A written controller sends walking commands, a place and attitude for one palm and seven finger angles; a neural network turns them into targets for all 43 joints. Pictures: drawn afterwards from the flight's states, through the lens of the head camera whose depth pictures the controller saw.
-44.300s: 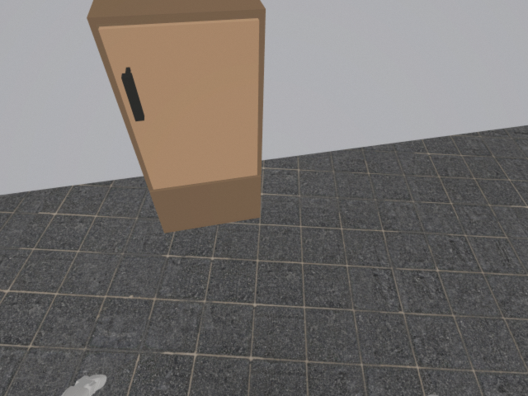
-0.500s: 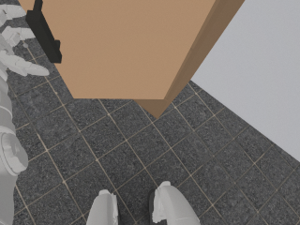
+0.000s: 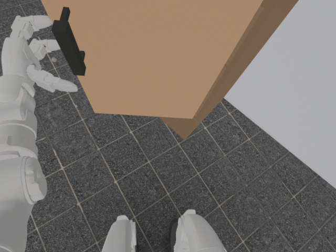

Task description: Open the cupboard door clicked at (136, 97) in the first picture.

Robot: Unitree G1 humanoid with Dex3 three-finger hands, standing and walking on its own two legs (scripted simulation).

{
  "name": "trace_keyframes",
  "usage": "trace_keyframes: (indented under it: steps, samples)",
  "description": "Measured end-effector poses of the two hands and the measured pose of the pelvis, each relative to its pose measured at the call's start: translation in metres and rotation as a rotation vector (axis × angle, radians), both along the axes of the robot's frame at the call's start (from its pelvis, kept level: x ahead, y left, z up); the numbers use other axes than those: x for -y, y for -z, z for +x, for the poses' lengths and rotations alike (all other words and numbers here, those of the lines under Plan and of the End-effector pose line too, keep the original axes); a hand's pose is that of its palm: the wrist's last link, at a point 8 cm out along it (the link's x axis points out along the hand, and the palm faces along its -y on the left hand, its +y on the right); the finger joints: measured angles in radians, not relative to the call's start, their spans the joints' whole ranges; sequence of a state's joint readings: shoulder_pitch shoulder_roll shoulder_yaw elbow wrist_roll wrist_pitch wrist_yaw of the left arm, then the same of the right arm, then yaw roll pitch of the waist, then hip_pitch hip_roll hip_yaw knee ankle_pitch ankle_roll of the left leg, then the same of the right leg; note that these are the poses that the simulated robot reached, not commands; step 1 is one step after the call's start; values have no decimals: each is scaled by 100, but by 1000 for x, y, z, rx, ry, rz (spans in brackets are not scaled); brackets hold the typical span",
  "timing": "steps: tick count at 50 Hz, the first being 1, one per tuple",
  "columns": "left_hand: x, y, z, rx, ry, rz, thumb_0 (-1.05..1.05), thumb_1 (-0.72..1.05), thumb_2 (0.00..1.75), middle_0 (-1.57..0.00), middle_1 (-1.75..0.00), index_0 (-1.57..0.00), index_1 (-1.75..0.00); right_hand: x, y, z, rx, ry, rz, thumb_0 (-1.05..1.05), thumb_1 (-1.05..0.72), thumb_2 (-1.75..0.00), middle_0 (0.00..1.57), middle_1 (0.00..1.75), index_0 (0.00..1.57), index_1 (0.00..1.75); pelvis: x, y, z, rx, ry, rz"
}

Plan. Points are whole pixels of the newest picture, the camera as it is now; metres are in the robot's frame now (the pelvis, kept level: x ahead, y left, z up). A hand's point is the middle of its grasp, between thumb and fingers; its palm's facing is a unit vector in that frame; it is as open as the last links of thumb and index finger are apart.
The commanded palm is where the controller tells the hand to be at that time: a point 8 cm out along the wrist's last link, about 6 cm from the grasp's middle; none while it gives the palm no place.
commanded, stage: slide the fingers in behind the handle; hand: left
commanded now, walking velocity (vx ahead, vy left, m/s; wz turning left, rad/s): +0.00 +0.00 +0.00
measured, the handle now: (73, 43) +0.56 +0.19 +0.05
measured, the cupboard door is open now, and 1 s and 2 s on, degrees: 42 41 44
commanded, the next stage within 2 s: move the hooked fingers beside the handle in 0.52 s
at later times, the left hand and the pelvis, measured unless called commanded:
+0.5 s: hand (60, 60) +0.52 +0.21 +0.05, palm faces +0.05 -1.00 -0.02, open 15.6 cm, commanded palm +0.50 +0.20 +0.05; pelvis +0.00 +0.00 +0.00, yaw +2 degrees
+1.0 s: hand (57, 62) +0.51 +0.22 +0.05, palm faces +0.01 -1.00 -0.01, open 15.6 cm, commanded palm +0.50 +0.23 +0.05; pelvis +0.00 +0.00 +0.00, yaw +1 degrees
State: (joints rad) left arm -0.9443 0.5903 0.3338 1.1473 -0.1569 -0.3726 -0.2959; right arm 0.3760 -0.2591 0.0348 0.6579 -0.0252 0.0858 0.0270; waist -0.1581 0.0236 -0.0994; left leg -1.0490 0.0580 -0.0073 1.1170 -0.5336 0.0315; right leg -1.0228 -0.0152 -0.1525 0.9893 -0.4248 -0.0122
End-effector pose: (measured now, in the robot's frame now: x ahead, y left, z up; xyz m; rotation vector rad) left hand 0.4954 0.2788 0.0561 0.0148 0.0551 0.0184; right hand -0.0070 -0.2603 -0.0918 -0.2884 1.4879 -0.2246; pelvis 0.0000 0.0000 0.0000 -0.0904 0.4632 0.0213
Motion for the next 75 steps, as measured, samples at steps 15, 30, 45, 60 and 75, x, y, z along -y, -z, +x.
trace_keyframes:
  steps: [15,30,45,60,75]
  samples:
    - [13,0,-6,9,-40,-3,-2,-50,30,-30,-120,0,-107,-6,6,13,1,-46,30,0,-91,-90,20,30,20,30,1,1,0,7,-48,1]
    - [13,0,-3,5,-25,-4,-2,-50,30,-30,-120,0,-103,2,7,7,-7,-36,23,0,-91,-90,20,30,20,30,5,2,-2,5,-38,5]
    - [10,0,-2,5,-3,-2,-2,-50,30,-30,-120,0,-105,2,4,4,3,-13,13,0,-91,-90,20,30,20,30,4,1,0,6,-23,5]
    - [3,0,-8,7,14,-2,-2,-50,30,-30,-120,-4,-109,-3,3,7,37,-3,10,0,-91,-90,20,30,20,30,1,0,0,18,-11,6]
    - [-5,0,-13,7,31,1,-2,-50,30,-30,-120,-12,-113,-1,2,-3,39,7,-12,0,-91,-90,20,30,20,30,0,2,-7,21,-2,4]
